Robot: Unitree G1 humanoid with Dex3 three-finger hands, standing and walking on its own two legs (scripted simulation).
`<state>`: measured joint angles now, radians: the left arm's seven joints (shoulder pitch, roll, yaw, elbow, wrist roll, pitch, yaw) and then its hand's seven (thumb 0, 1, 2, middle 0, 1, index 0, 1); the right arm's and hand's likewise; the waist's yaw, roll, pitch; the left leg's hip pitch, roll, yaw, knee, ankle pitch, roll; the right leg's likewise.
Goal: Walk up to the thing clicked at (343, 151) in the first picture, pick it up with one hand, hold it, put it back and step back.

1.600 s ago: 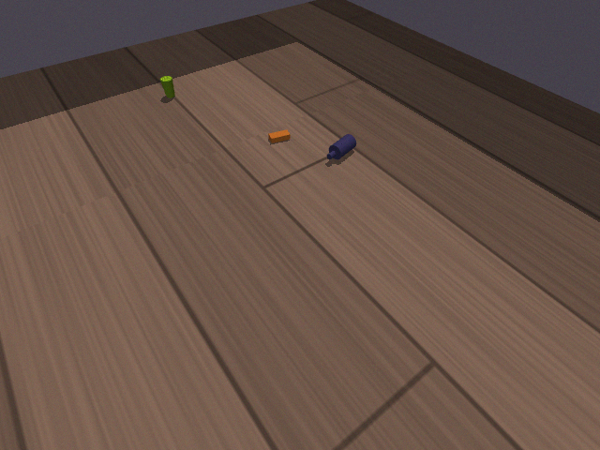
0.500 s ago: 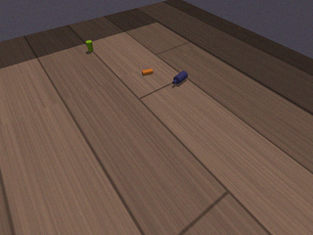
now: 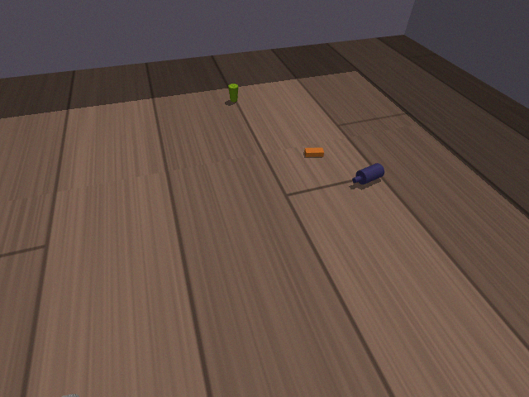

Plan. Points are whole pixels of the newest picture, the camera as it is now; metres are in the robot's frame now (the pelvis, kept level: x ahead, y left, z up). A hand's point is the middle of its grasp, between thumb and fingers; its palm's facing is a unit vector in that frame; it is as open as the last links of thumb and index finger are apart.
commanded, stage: walk up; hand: left
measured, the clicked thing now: (366, 175) +1.43 -0.54 -0.73
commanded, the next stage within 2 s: none
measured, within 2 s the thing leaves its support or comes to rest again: neither
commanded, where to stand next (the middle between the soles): +1.27 -0.92 m, yaw +31 degrees
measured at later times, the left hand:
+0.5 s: hand (186, 345) +0.26 +0.16 -0.16, palm faces +0.14 -0.95 -0.29, open 7.4 cm
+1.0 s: hand (287, 304) +0.35 -0.03 -0.16, palm faces +0.36 -0.87 -0.34, open 7.4 cm
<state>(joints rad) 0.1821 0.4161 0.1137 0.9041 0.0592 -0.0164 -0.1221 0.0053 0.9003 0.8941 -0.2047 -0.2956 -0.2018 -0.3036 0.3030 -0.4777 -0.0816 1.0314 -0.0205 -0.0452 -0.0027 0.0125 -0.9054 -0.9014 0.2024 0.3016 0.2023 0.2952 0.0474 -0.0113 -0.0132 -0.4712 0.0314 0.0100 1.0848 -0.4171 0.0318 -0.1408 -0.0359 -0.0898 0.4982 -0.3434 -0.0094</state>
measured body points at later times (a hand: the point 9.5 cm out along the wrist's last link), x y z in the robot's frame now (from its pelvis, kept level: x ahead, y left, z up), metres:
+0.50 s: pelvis +0.23 -0.13 -0.02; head +0.22 -0.10 +0.43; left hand +0.26 +0.21 -0.14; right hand +0.34 -0.46 -0.09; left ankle +0.22 +0.04 -0.74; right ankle +0.38 -0.31 -0.69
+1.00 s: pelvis +0.46 -0.30 -0.01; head +0.48 -0.26 +0.43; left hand +0.33 +0.01 -0.14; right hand +0.68 -0.56 -0.10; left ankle +0.54 -0.18 -0.72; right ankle +0.43 -0.35 -0.74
